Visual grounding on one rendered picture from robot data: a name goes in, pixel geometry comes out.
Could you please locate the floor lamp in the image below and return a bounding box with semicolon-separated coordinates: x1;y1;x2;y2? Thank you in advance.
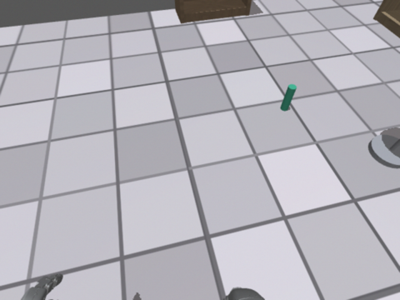
368;135;400;169

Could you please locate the left robot hand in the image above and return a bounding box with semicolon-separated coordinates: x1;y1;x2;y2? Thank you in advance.
21;274;63;300

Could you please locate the can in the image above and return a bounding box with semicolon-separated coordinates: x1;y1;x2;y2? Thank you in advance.
281;84;297;111

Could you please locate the bookshelf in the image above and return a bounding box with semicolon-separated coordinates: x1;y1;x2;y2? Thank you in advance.
373;0;400;38
175;0;252;24

